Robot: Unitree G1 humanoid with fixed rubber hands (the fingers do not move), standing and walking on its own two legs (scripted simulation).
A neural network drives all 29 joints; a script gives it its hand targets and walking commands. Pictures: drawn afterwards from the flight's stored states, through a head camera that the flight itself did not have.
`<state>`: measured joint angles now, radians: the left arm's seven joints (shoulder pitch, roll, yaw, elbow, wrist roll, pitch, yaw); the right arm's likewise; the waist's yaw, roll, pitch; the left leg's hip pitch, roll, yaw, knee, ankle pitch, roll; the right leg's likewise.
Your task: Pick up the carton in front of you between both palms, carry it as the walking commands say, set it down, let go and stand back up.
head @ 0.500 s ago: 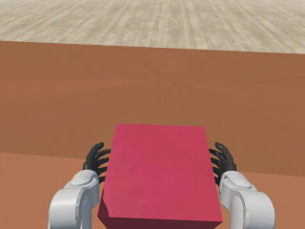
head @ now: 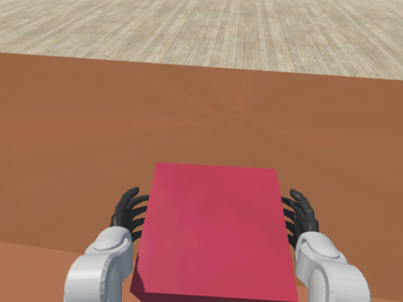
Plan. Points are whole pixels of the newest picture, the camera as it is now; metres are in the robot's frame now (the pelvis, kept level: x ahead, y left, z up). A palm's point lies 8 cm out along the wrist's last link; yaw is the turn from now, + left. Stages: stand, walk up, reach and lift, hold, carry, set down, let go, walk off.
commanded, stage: carry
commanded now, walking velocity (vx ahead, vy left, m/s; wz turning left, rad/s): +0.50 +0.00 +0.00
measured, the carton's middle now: (210, 247) +0.25 +0.00 +0.03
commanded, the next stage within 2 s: none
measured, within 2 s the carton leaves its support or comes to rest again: neither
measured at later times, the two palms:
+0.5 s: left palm (158, 104) +0.61 +0.15 +0.11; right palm (268, 107) +0.61 -0.15 +0.11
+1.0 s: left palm (180, 55) +1.01 +0.13 +0.09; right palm (256, 55) +1.01 -0.17 +0.09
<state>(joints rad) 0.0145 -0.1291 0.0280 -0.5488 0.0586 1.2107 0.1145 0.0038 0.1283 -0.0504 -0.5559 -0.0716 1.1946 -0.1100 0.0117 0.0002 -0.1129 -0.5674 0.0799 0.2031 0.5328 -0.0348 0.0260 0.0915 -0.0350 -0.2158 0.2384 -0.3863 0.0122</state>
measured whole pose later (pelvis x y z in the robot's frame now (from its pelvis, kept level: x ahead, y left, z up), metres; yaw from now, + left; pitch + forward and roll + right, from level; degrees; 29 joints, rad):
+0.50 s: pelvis +0.33 +0.01 +0.00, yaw +0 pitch +3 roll +0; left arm -0.20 -0.11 0.12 -0.41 0.06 1.21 0.12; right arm -0.23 0.13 -0.12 -0.36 -0.06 1.16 -0.12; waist -0.02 -0.01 -0.08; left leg 0.04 0.02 0.21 0.31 -0.41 0.00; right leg -0.60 -0.08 -0.15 0.58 -0.03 -0.05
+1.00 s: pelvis +0.67 -0.02 -0.02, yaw -1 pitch +5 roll -1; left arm -0.48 -0.12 0.21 -0.20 0.03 1.10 0.15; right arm -0.47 0.11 -0.25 -0.23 -0.03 1.09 -0.15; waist 0.05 0.02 0.03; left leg -0.56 0.01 0.11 0.49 0.09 0.07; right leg -0.11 0.03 -0.16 0.52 -0.39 -0.06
